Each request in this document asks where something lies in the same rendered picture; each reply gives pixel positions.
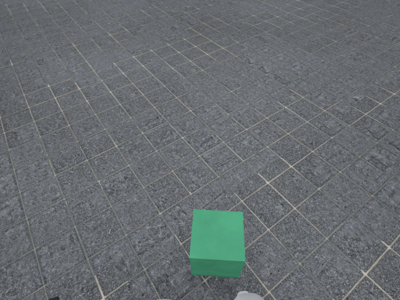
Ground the carton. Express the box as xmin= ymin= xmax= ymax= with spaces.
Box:
xmin=189 ymin=209 xmax=246 ymax=278

